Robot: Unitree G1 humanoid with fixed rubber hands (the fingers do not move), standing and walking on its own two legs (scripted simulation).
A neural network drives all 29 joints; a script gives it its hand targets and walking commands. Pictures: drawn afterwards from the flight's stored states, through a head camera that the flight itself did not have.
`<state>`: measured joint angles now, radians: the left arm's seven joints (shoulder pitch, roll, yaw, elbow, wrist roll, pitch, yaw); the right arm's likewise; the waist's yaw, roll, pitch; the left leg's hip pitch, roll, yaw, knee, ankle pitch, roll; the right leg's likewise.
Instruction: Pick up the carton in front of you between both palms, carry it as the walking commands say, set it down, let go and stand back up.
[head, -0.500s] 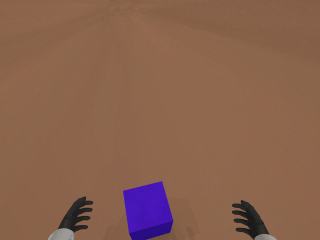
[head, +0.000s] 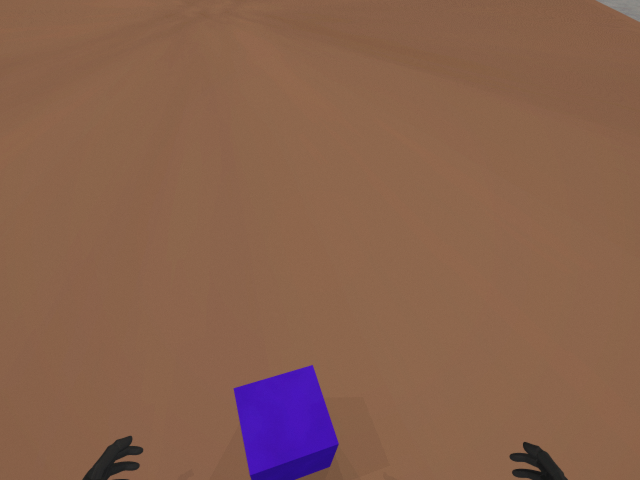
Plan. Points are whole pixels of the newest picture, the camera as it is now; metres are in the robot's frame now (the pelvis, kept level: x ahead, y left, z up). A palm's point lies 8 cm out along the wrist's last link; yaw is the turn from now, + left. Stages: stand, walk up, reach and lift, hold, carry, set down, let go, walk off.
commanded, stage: stand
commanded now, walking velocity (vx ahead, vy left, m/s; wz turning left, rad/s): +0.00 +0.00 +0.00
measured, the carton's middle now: (284, 429) +0.35 +0.07 -0.65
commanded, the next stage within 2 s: none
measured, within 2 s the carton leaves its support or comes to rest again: neither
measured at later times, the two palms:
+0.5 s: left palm out of the picture +0.08 +0.29 -0.10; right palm out of the picture +0.08 -0.30 -0.08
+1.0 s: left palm out of the picture +0.06 +0.30 -0.10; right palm out of the picture +0.07 -0.31 -0.09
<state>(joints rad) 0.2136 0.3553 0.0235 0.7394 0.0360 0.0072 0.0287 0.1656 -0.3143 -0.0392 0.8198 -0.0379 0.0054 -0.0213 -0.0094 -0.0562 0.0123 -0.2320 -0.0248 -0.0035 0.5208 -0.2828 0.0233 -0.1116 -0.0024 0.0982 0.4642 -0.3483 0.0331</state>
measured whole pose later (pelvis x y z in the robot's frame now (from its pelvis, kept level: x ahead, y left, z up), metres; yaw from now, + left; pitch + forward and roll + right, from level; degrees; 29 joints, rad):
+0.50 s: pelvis -0.02 +0.00 +0.01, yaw +0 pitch -2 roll +0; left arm 0.21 0.37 0.01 0.86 0.03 0.00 0.03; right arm 0.14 -0.35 -0.02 0.94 -0.03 0.00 -0.01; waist -0.01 -0.04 0.02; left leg -0.19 -0.02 0.00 0.45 -0.23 0.02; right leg -0.08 0.00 0.09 0.40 -0.29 0.03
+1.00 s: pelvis -0.02 +0.00 +0.01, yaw +0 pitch -2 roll +0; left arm 0.18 0.39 0.01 0.96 0.02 -0.01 0.02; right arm 0.12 -0.37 -0.01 1.03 -0.02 -0.01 -0.01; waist -0.01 -0.03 0.03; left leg -0.18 -0.02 -0.01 0.41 -0.19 0.02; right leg -0.06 -0.01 0.08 0.36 -0.26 0.03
